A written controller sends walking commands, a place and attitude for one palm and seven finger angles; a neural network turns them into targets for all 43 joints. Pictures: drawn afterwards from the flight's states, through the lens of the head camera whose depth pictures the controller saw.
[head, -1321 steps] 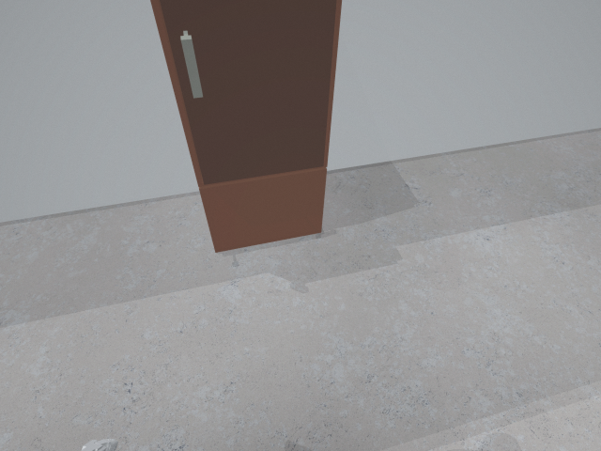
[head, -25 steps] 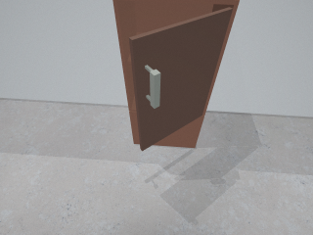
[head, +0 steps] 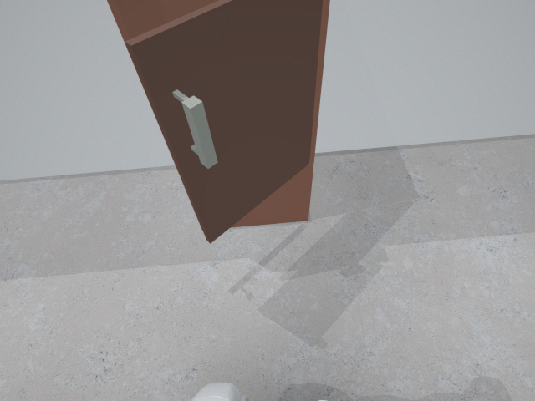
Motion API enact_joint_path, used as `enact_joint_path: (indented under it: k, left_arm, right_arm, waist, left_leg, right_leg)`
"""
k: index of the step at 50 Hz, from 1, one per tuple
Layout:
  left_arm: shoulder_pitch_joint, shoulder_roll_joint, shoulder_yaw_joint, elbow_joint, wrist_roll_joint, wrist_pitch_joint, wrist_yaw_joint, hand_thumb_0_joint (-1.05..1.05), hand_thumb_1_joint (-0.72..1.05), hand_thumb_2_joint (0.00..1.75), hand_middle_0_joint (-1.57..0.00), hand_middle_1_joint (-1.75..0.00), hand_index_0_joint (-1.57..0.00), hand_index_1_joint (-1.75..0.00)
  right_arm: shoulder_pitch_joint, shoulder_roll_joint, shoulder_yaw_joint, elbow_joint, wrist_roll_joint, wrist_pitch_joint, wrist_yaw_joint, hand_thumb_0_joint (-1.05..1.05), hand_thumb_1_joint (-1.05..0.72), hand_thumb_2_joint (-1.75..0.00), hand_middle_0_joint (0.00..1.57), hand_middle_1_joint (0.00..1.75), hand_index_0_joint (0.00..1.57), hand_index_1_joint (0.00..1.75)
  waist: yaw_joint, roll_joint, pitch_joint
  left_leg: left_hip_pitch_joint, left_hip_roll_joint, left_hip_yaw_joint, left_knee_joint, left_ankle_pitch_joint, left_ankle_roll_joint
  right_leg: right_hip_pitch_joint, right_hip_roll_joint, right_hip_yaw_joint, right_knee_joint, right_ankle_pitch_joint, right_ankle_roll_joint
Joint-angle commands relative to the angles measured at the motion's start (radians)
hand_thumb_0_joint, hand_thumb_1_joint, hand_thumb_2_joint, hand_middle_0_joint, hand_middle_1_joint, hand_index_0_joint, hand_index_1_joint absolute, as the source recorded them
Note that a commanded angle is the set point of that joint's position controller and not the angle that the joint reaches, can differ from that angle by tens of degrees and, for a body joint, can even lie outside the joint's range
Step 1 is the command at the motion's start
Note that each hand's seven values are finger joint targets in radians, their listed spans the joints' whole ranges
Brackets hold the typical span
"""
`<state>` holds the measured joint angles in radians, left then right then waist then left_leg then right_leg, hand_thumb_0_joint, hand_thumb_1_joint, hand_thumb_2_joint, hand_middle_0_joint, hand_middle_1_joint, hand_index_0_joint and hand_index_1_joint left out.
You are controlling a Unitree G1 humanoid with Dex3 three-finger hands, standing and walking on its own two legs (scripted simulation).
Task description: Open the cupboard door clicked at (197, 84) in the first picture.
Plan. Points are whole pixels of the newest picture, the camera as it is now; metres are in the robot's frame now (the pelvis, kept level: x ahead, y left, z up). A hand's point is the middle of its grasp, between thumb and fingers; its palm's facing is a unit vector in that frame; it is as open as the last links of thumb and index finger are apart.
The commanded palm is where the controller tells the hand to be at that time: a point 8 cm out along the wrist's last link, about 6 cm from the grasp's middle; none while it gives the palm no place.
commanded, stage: walk to a spot facing it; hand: left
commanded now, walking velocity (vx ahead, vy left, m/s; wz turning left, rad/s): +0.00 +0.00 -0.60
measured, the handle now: (194, 129) +0.55 +0.19 +0.07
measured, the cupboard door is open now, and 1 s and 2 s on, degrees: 40 40 40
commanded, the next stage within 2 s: none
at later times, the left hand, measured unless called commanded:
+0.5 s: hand (137, 400) +0.13 +0.25 -0.17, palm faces -0.19 -0.96 -0.22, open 7.4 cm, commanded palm none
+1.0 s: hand (217, 332) +0.24 +0.13 -0.15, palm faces -0.59 -0.77 -0.25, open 7.4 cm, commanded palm none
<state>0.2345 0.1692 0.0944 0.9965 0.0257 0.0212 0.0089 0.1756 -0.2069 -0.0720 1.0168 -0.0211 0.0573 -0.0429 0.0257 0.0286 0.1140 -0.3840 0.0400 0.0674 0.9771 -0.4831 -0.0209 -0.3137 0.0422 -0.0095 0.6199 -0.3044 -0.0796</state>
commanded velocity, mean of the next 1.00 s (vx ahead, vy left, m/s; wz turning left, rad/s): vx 0.00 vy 0.00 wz -0.60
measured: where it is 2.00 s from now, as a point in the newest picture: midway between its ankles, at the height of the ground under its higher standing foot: outside the picture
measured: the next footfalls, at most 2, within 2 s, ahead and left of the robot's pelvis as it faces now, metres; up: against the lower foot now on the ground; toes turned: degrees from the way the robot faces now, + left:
left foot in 0.42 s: +0.08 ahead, +0.16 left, +0.00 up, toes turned -16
right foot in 0.80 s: +0.01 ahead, -0.10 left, +0.00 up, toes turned -32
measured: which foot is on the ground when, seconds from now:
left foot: up 0.00-0.40, down 0.42-0.80, up 0.82-1.00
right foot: down 0.00-0.42, up 0.44-0.78, down 0.80-1.00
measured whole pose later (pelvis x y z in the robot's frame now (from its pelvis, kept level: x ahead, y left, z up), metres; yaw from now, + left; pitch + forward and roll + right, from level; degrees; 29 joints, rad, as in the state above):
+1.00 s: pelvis +0.04 +0.03 +0.00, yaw -36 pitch +0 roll +1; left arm 0.13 0.22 0.06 0.88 0.03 0.03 0.00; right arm 0.20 -0.24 -0.06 0.92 -0.01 0.06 -0.02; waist -0.03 -0.01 0.13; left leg -0.46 0.07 0.03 1.02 -0.45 -0.08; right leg -0.29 0.02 0.06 0.56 -0.28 -0.01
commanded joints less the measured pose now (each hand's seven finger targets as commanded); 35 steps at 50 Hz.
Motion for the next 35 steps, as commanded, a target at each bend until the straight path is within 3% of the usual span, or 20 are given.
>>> enact_joint_path:
  k: [1,5,9,14,16,18,19,20,21,22,23,24,26,27,30,35]
  left_arm:
    - [0.066,0.174,0.034,-0.063,-0.004,-0.012,0.02,0.0,0.9,0.9,-0.2,-0.3,-0.2,-0.3]
    - [0.083,0.194,0.036,-0.071,-0.003,-0.013,0.014,0.0,0.9,0.9,-0.2,-0.3,-0.2,-0.3]
    - [0.09,0.203,0.039,-0.091,0.002,-0.009,0.01,0.0,0.9,0.9,-0.2,-0.3,-0.2,-0.3]
    - [0.076,0.227,0.045,-0.12,0.007,-0.004,0.008,0.0,0.9,0.9,-0.2,-0.3,-0.2,-0.3]
    - [0.055,0.24,0.047,-0.133,0.004,-0.002,0.007,0.0,0.9,0.9,-0.2,-0.3,-0.2,-0.3]
    - [0.007,0.239,0.045,-0.147,-0.002,0.002,0.006,0.0,0.9,0.9,-0.2,-0.3,-0.2,-0.3]
    - [-0.02,0.214,0.038,-0.157,-0.004,0.004,0.007,0.0,0.9,0.9,-0.2,-0.3,-0.2,-0.3]
    - [-0.012,0.163,0.025,-0.177,-0.015,0.005,0.0,0.0,0.9,0.9,-0.2,-0.3,-0.2,-0.3]
    - [-0.016,0.146,0.017,-0.196,-0.014,0.001,-0.015,0.0,0.9,0.9,-0.2,-0.3,-0.2,-0.3]
    - [-0.025,0.173,0.024,-0.216,-0.004,-0.002,-0.026,0.0,0.9,0.9,-0.2,-0.3,-0.2,-0.3]
    - [-0.03,0.171,0.03,-0.18,0.012,0.007,-0.03,0.0,0.9,0.9,-0.2,-0.3,-0.2,-0.3]
    - [-0.003,0.168,0.03,-0.17,0.009,0.009,-0.031,0.0,0.9,0.9,-0.2,-0.3,-0.2,-0.3]
    - [-0.023,0.15,0.019,-0.171,-0.003,0.012,-0.04,0.0,0.9,0.9,-0.2,-0.3,-0.2,-0.3]
    - [-0.04,0.141,0.012,-0.175,-0.006,0.013,-0.043,0.0,0.9,0.9,-0.2,-0.3,-0.2,-0.3]
    - [-0.102,0.123,-0.002,-0.189,-0.008,0.017,-0.047,0.0,0.9,0.9,-0.2,-0.3,-0.2,-0.3]
    - [-0.129,0.122,-0.01,-0.193,-0.008,0.012,-0.049,0.0,0.9,0.9,-0.2,-0.3,-0.2,-0.3]
  right_arm:
    - [-0.039,-0.064,-0.01,-0.112,0.002,-0.024,0.012,0.0,-0.9,-0.9,0.2,0.3,0.2,0.3]
    - [-0.078,-0.073,-0.011,-0.137,0.005,-0.02,0.008,0.0,-0.9,-0.9,0.2,0.3,0.2,0.3]
    - [-0.118,-0.089,-0.01,-0.173,0.009,-0.025,0.005,0.0,-0.9,-0.9,0.2,0.3,0.2,0.3]
    - [-0.151,-0.083,-0.003,-0.211,0.017,-0.039,0.005,0.0,-0.9,-0.9,0.2,0.3,0.2,0.3]
    - [-0.12,-0.082,0.0,-0.212,0.022,-0.046,0.003,0.0,-0.9,-0.9,0.2,0.3,0.2,0.3]
    - [-0.042,-0.089,0.0,-0.2,0.025,-0.052,-0.001,0.0,-0.9,-0.9,0.2,0.3,0.2,0.3]
    - [0.005,-0.108,-0.004,-0.185,0.024,-0.06,-0.005,0.0,-0.9,-0.9,0.2,0.3,0.2,0.3]
    - [0.046,-0.189,-0.014,-0.184,0.011,-0.073,-0.011,0.0,-0.9,-0.9,0.2,0.3,0.2,0.3]
    - [0.058,-0.262,-0.025,-0.199,-0.003,-0.071,-0.014,0.0,-0.9,-0.9,0.2,0.3,0.2,0.3]
    - [0.034,-0.268,-0.021,-0.224,-0.011,-0.06,-0.021,0.0,-0.9,-0.9,0.2,0.3,0.2,0.3]
    - [0.024,-0.216,-0.005,-0.217,-0.022,-0.066,-0.013,0.0,-0.9,-0.9,0.2,0.3,0.2,0.3]
    - [-0.011,-0.195,0.008,-0.23,-0.016,-0.067,-0.013,0.0,-0.9,-0.9,0.2,0.3,0.2,0.3]
    - [0.0,-0.159,0.016,-0.229,-0.013,-0.071,-0.013,0.0,-0.9,-0.9,0.2,0.3,0.2,0.3]
    - [0.03,-0.162,0.013,-0.216,-0.012,-0.073,-0.014,0.0,-0.9,-0.9,0.2,0.3,0.2,0.3]
    - [0.103,-0.18,0.001,-0.187,-0.011,-0.069,-0.011,0.0,-0.9,-0.9,0.2,0.3,0.2,0.3]
    - [0.134,-0.202,-0.01,-0.162,-0.013,-0.06,0.001,0.0,-0.9,-0.9,0.2,0.3,0.2,0.3]
  waist:
    - [0.006,-0.093,-0.129]
    - [0.017,-0.115,-0.138]
    - [0.025,-0.173,-0.153]
    - [0.031,-0.159,-0.168]
    - [0.018,-0.162,-0.189]
    - [-0.027,-0.167,-0.192]
    - [-0.054,-0.132,-0.202]
    - [-0.066,0.082,-0.213]
    - [-0.057,0.263,-0.177]
    - [-0.046,0.124,-0.126]
    - [-0.03,0.109,-0.133]
    - [-0.004,0.194,-0.131]
    - [-0.005,0.15,-0.13]
    - [-0.017,0.137,-0.146]
    - [-0.049,0.132,-0.148]
    - [-0.064,0.23,-0.121]
  left_leg:
    - [-0.187,0.013,-0.093,0.16,0.079,-0.023]
    - [-0.191,-0.003,-0.099,0.101,0.098,-0.034]
    - [-0.177,-0.012,-0.108,0.039,0.076,-0.038]
    - [-0.099,-0.04,-0.104,-0.122,0.038,-0.029]
    - [-0.032,-0.052,-0.105,-0.229,0.051,-0.02]
    - [0.114,-0.057,-0.105,-0.398,0.157,-0.012]
    - [0.281,-0.02,-0.123,-0.547,0.233,-0.004]
    - [0.413,0.187,-0.335,-0.674,0.218,0.067]
    - [0.405,0.424,-0.55,-0.732,0.346,0.189]
    - [0.232,0.469,-0.519,-0.714,0.377,0.253]
    - [0.21,0.373,-0.449,-0.7,0.423,0.218]
    - [0.205,0.33,-0.354,-0.662,0.524,0.19]
    - [0.269,0.257,-0.193,-0.609,0.753,0.165]
    - [0.315,0.246,-0.151,-0.589,0.827,0.158]
    - [0.343,0.246,-0.088,-0.57,0.857,0.147]
    - [0.29,0.274,-0.036,-0.543,0.794,0.13]
  right_leg:
    - [0.207,-0.257,0.394,-0.289,0.319,-0.107]
    - [0.248,-0.23,0.393,-0.283,0.378,-0.084]
    - [0.257,-0.223,0.433,-0.268,0.419,-0.098]
    - [0.223,-0.218,0.489,-0.24,0.451,-0.124]
    - [0.205,-0.206,0.5,-0.214,0.508,-0.117]
    - [0.103,-0.17,0.482,-0.183,0.449,-0.07]
    - [-0.03,-0.123,0.447,-0.134,0.343,-0.02]
    - [-0.197,-0.003,0.318,-0.013,0.083,0.038]
    - [-0.315,0.059,0.117,0.233,-0.318,0.101]
    - [-0.281,-0.008,0.086,0.413,-0.31,0.117]
    - [-0.27,0.002,0.095,0.529,-0.233,0.125]
    - [-0.292,-0.022,0.089,0.585,-0.201,0.13]
    - [-0.309,-0.043,0.052,0.605,-0.146,0.143]
    - [-0.307,-0.051,0.031,0.561,-0.139,0.145]
    - [-0.235,-0.064,-0.023,0.373,-0.134,0.141]
    - [-0.089,-0.043,-0.084,0.141,-0.126,0.101]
